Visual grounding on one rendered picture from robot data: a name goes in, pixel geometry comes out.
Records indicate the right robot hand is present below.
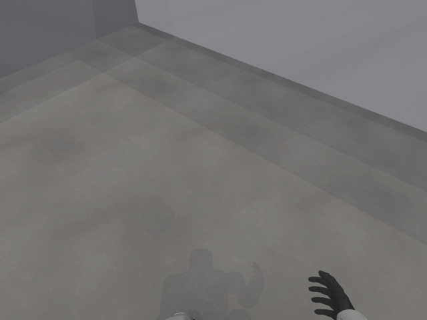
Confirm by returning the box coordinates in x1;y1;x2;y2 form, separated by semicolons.
308;271;355;320

